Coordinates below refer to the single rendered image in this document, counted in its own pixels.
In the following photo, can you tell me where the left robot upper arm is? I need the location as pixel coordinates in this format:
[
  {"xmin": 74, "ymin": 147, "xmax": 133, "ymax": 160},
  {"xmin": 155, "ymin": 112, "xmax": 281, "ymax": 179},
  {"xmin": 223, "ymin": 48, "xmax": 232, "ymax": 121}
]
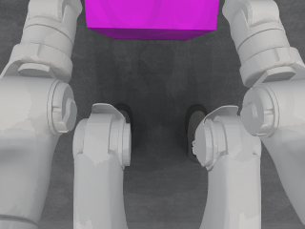
[{"xmin": 0, "ymin": 75, "xmax": 77, "ymax": 229}]

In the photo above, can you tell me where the right robot upper arm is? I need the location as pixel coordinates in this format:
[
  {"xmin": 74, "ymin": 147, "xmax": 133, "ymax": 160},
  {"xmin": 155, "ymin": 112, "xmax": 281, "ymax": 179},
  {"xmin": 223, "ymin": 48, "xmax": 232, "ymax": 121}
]
[{"xmin": 240, "ymin": 78, "xmax": 305, "ymax": 225}]

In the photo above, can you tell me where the right robot forearm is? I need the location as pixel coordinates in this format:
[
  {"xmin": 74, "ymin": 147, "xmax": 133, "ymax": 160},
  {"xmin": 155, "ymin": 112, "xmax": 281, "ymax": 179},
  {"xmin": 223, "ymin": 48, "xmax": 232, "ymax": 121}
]
[{"xmin": 222, "ymin": 0, "xmax": 305, "ymax": 88}]

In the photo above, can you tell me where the left robot forearm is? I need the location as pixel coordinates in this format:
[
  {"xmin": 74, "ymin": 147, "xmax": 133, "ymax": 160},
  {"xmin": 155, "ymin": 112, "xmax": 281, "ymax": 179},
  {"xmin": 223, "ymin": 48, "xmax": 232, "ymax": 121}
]
[{"xmin": 0, "ymin": 0, "xmax": 83, "ymax": 84}]

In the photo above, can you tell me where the carton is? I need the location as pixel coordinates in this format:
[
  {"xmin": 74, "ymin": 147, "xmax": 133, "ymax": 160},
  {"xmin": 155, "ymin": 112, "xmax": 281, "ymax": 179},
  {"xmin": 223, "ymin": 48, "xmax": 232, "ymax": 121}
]
[{"xmin": 84, "ymin": 0, "xmax": 219, "ymax": 41}]

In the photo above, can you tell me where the robot left foot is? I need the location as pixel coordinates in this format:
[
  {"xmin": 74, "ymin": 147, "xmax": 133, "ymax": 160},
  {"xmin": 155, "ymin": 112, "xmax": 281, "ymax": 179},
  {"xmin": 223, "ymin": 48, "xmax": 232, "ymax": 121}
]
[{"xmin": 113, "ymin": 103, "xmax": 133, "ymax": 136}]

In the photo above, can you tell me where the right robot thigh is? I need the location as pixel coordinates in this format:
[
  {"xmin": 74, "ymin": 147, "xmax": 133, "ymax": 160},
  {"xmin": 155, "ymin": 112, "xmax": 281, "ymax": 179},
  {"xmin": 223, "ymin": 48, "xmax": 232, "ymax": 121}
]
[{"xmin": 197, "ymin": 115, "xmax": 261, "ymax": 229}]

